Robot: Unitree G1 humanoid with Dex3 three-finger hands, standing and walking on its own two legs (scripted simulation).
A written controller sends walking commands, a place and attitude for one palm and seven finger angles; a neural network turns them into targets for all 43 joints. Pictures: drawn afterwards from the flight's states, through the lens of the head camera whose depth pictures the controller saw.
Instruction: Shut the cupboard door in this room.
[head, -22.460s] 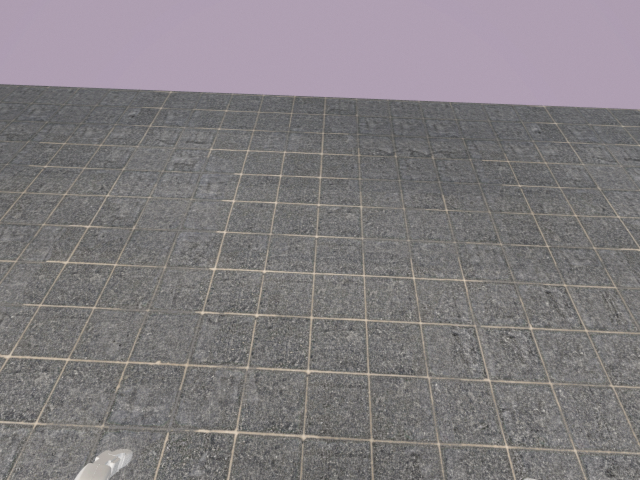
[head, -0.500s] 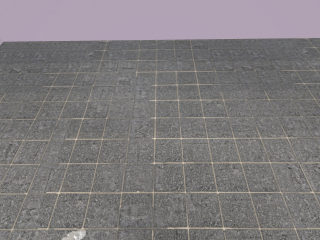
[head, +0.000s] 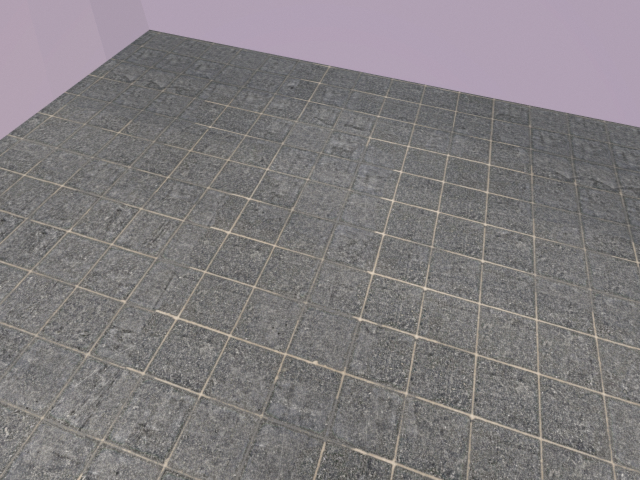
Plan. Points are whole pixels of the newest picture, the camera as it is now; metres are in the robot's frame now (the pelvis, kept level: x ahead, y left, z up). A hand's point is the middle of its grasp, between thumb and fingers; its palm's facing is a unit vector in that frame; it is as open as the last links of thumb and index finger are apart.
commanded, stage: turn or walk to find it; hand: left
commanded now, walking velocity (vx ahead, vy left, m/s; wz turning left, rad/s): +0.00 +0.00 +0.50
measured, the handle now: out of the picture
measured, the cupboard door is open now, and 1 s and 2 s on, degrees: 87 87 87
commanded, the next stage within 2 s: none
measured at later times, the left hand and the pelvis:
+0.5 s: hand out of the picture +0.06 +0.20 -0.14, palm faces +0.19 -0.94 -0.28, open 7.4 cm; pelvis -0.03 -0.02 +0.00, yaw +12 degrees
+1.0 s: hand out of the picture -0.13 +0.18 -0.17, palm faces +0.51 -0.82 -0.25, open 7.4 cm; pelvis -0.05 -0.02 +0.00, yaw +29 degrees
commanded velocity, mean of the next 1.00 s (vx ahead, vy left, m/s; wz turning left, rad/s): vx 0.00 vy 0.00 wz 0.50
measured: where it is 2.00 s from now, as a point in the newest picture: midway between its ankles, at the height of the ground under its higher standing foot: outside the picture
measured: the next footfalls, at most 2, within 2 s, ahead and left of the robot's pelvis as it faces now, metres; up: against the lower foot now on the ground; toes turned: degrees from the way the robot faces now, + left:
right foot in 0.50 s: +0.03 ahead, -0.12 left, +0.00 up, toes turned +9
left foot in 1.00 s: -0.10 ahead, +0.10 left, +0.00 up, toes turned +34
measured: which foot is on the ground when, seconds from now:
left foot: down 0.00-0.50, up 0.52-0.98, down 1.00-1.00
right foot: down 0.00-0.02, up 0.04-0.48, down 0.50-1.00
